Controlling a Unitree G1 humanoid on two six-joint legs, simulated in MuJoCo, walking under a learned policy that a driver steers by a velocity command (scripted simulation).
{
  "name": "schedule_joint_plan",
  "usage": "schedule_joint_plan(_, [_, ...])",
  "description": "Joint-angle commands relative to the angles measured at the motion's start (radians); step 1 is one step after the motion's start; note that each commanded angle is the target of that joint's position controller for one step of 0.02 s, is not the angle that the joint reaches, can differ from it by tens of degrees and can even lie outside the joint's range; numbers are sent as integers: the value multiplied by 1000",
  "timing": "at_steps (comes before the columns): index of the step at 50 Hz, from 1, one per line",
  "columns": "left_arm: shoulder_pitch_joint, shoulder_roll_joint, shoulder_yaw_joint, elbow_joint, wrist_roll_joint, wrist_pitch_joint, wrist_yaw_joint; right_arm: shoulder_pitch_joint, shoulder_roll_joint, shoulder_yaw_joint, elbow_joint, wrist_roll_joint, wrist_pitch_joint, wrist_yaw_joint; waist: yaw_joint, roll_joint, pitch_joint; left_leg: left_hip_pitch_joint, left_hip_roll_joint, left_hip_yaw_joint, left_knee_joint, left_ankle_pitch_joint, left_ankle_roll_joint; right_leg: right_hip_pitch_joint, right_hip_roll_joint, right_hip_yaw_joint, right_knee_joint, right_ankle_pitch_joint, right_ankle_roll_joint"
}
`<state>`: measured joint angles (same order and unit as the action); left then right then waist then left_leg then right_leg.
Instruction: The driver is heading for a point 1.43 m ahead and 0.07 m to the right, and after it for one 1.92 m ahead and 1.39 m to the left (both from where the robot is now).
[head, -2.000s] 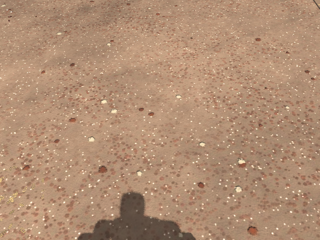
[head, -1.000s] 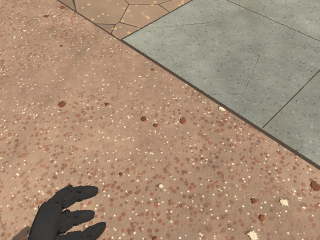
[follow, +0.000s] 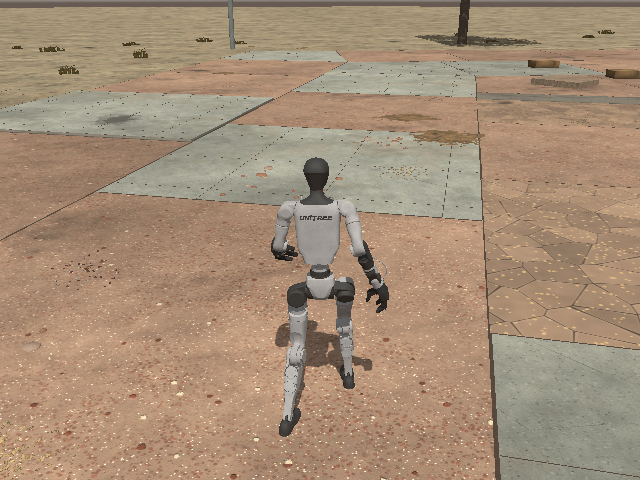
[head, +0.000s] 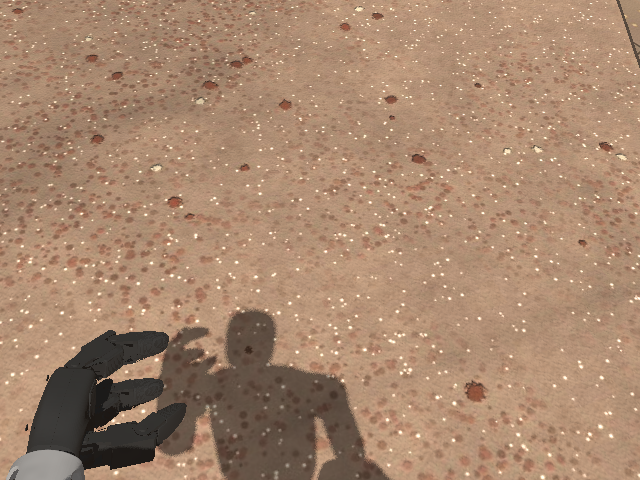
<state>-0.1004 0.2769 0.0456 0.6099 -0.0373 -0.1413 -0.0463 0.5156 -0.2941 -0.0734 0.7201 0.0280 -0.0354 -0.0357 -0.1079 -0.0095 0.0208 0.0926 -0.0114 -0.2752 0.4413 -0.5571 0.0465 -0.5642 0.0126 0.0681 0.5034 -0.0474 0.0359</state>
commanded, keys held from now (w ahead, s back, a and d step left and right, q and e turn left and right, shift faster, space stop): w+q+shift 0.16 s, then w+shift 0.24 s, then w+e+shift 0.60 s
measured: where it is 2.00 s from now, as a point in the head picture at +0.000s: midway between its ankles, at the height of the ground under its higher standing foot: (278, 104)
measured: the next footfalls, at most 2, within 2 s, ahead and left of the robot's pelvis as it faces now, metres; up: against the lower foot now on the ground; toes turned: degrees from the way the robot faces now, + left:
left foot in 0.48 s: +0.58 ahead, +0.22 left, +0.00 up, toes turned +20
right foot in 0.96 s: +1.04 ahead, +0.13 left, +0.00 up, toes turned -4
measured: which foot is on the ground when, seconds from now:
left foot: down 0.00-0.00, up 0.02-0.46, down 0.48-0.96, up 0.98-1.00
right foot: down 0.00-0.50, up 0.52-0.94, down 0.96-1.00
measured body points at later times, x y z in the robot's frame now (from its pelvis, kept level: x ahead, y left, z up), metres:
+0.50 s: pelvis +0.41 +0.07 -0.02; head +0.44 +0.09 +0.43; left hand +0.25 +0.28 -0.15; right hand +0.73 -0.04 -0.05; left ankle +0.54 +0.20 -0.71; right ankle +0.18 -0.16 -0.68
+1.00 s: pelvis +0.86 +0.15 -0.02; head +0.88 +0.14 +0.43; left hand +1.00 +0.43 -0.11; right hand +0.94 -0.12 -0.15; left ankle +0.59 +0.24 -0.60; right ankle +1.00 +0.13 -0.71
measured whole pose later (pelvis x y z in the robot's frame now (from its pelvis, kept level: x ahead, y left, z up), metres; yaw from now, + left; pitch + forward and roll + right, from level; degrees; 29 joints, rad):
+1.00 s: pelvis +0.86 +0.15 -0.02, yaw -3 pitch -2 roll +2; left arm 0.20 0.30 0.07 0.71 -0.04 -0.03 -0.05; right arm 0.31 -0.27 -0.05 0.81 0.01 -0.08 -0.01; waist 0.05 -0.02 0.06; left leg 0.07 0.00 0.17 1.08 -0.40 -0.02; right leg -0.55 0.06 -0.12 0.79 -0.27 -0.19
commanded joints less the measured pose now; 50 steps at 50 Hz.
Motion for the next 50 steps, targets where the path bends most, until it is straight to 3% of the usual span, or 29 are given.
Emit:
schedule_joint_plan(1, [608, 268, 101, 64, 7, 18, 46, -175, -25, 11, -138, -65, -19, 14, 363, 11, -395, -583, 19, 1, 661, 423, 32, 998, -203, 212, 156, -387, -52])
schedule_joint_plan(2, [562, 322, 99, 72, 61, 15, 21, 50, 82, 37, -182, 39, -34, 23, 171, -560, -502, -855, -60, 25, 998, -28, 13, 1115, -419, 908, -230, -887, -196])
schedule_joint_plan(3, [431, 201, 75, 34, 46, 15, 16, -16, -32, 27, -144, 76, -29, 18, 189, -428, -308, -960, 18, 75, 1097, 96, 15, 977, -411, 909, -315, -1021, -195])
schedule_joint_plan(4, [379, 139, 63, 35, 30, 24, 24, -139, -94, 13, -153, 53, -25, 20, 215, -274, -175, -977, 52, 130, 1093, 178, 18, 841, -387, 698, -291, -836, -182])
schedule_joint_plan(5, [364, 131, 60, 55, 37, 30, 26, -199, -96, 11, -157, 21, -19, 22, 194, -94, -123, -910, 100, 138, 1048, 222, 23, 704, -357, 530, -259, -585, -173])
schedule_joint_plan(6, [349, 120, 60, 81, 49, 31, 28, -246, -94, 5, -172, 2, -16, 30, 170, -44, -72, -855, 138, 134, 979, 245, 27, 584, -317, 403, -253, -434, -171])
schedule_joint_plan(8, [323, 69, 45, 118, 49, 20, 36, -256, -69, 3, -182, 24, 8, 45, 131, -89, -19, -811, 186, 130, 911, 243, 30, 493, -283, 230, -280, -300, -161])
schedule_joint_plan(10, [352, 62, 39, 156, 31, 13, 32, -298, -18, 21, -207, 21, 20, 49, 121, -74, 37, -858, 194, 140, 876, 243, 32, 449, -283, 145, -319, -233, -173])
schedule_joint_plan(14, [385, 124, 43, 180, 50, 9, 32, -371, -21, 33, -219, 12, 6, 59, 105, 3, 118, -940, 148, 126, 712, 440, 14, 435, -277, -21, -390, -88, -199])
schedule_joint_plan(18, [507, 166, 38, 221, 31, 17, 38, -579, -16, 45, -266, 3, -26, 96, 172, 53, 182, -854, 97, 271, 395, 605, 38, 494, -259, -166, -473, 38, -174])
schedule_joint_plan(20, [543, 207, 37, 240, 25, 31, 41, -626, -23, 42, -287, 9, -40, 112, 165, 11, 178, -777, 47, 343, 283, 555, 62, 583, -273, -214, -437, 345, -170])
schedule_joint_plan(22, [577, 254, 37, 266, 26, 48, 51, -576, -69, 15, -297, 3, -42, 111, 86, -101, 81, -621, -28, 394, 258, 422, 96, 681, -310, -203, -256, 915, -181])
schedule_joint_plan(24, [517, 277, 30, 281, 28, 67, 60, -153, -170, -44, -193, 7, -23, 80, -173, -163, -136, -80, -26, 344, 150, 473, 145, 521, -284, -187, 194, 1040, -152])
schedule_joint_plan(25, [547, 153, -4, 243, 49, 59, 57, 10, -251, -62, -127, -1, -9, 49, -153, 12, -292, 329, 197, 36, 245, 359, 126, 184, -181, -128, 595, 214, -118])
schedule_joint_plan(26, [662, 30, -37, 211, 1, 25, 43, -9, -296, -57, -139, -37, -31, 54, -28, 286, -534, 478, 406, -492, -7, -63, 215, -28, -17, 49, 911, -397, -112])
schedule_joint_plan(27, [518, 152, -3, 193, -43, 4, 44, -13, -182, -37, -119, -45, -49, 65, -80, 161, -432, 364, 379, -519, -147, -183, 164, -121, -50, 129, 975, -354, -125])
schedule_joint_plan(28, [429, 131, 1, 157, -61, 2, 47, -61, -138, -24, -99, -43, -60, 71, -54, 123, -215, 194, 366, -364, -162, -101, 162, -199, -74, 95, 966, -303, -115])
schedule_joint_plan(29, [399, 94, -6, 151, -43, 10, 52, -123, -116, -19, -76, -42, -72, 76, 2, 28, -98, 17, 346, -232, -184, 57, 151, -183, -124, 81, 918, -244, -107])
schedule_joint_plan(30, [414, 83, 2, 165, -19, 30, 54, -187, -63, -9, -62, -50, -85, 79, 60, 29, -50, -112, 298, -98, -189, 164, 125, -121, -171, 82, 868, -179, -106])
schedule_joint_plan(32, [501, 50, 7, 198, -24, 76, 41, -248, 0, -2, -37, -48, -97, 80, 124, 91, -33, -237, 265, 79, -228, 309, 100, -22, -218, 84, 831, -123, -90])
schedule_joint_plan(34, [462, 34, 10, 193, -22, 109, 38, -278, -1, -5, -10, -32, -102, 74, 139, 76, 41, -288, 249, 222, -278, 415, 70, -67, -230, 68, 800, -113, -78])
schedule_joint_plan(38, [314, 31, 3, 137, -12, 111, 26, -275, -29, -10, 6, -56, -104, 44, 126, 51, 144, -291, 179, 432, -334, 587, 35, -174, -184, 7, 605, 107, -73])
schedule_joint_plan(42, [179, 47, -2, 81, 1, 87, -20, -217, -105, -19, 21, -46, -92, 15, 91, -17, 169, -151, 189, 548, -333, 833, -13, -151, -116, -145, 328, 241, -113])
schedule_joint_plan(44, [193, 82, 13, 59, -10, 80, -36, -204, -168, -29, 21, -50, -73, -1, 127, 32, 95, -54, 199, 568, -214, 1297, -45, -18, -29, -251, 264, 214, -144])
schedule_joint_plan(46, [383, 153, 49, 81, -28, 106, -27, -254, -244, -49, 1, -31, -44, -10, 254, 151, -23, -7, 239, 557, 33, 1733, -40, 204, 43, -288, 313, 61, -178])
schedule_joint_plan(47, [604, 228, 85, 130, -22, 131, -15, -331, -260, -53, -21, -21, -38, -3, 375, 173, -109, -87, 252, 530, 277, 1786, -20, 445, 47, -242, 342, -23, -219])
schedule_joint_plan(48, [833, 283, 118, 190, -17, 151, 7, -417, -222, -43, -33, -5, -49, 18, 488, 111, -171, -258, 185, 514, 651, 1520, -16, 741, 15, -142, 232, 30, -269])
schedule_joint_plan(49, [806, 266, 107, 228, 2, 156, 12, -460, -2, 15, -71, -21, -90, 46, 397, -323, -14, -606, -91, 455, 1180, 143, -53, 791, 5, 2, 169, 110, -327])
schedule_joint_plan(50, [625, 217, 63, 143, 46, 114, 1, -247, 88, 53, -143, 1, -136, 61, 149, -430, -190, -918, -130, 188, 1363, -58, -42, 912, -162, 614, -1, -272, -528])
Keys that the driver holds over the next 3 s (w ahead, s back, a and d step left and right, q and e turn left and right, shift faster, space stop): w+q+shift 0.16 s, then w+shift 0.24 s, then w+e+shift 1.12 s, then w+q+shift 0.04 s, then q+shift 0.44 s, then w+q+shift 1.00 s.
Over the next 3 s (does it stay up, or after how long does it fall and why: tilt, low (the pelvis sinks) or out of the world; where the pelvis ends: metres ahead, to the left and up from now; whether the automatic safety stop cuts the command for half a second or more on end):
stays up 2.16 -0.01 0.01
